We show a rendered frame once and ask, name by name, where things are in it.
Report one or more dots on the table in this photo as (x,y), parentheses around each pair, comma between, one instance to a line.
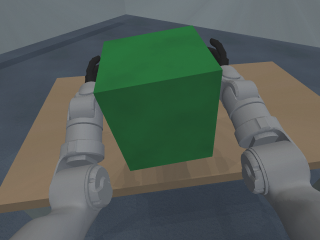
(26,185)

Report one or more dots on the carton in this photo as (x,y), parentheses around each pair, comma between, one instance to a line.
(159,93)

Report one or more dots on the left robot forearm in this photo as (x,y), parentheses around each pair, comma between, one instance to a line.
(83,140)

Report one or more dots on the left robot hand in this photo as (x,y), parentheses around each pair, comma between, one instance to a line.
(92,69)

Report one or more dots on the right robot forearm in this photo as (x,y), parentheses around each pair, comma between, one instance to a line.
(253,124)

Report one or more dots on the right robot hand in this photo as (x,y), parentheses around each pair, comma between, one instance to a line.
(219,53)

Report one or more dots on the left robot upper arm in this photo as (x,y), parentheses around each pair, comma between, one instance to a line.
(76,196)

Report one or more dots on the right robot upper arm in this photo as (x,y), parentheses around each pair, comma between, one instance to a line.
(279,172)

